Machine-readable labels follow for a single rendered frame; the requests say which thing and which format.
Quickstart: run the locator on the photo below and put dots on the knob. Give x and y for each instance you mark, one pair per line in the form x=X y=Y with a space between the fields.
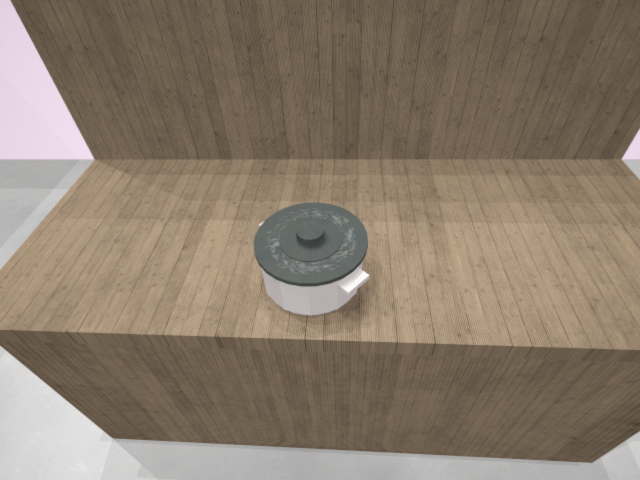
x=310 y=232

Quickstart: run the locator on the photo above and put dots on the table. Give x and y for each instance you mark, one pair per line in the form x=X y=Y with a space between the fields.
x=480 y=143

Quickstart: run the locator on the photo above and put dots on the lid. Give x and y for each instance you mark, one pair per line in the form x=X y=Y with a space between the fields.
x=283 y=257

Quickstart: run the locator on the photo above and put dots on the pot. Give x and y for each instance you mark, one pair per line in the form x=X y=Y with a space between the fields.
x=314 y=300

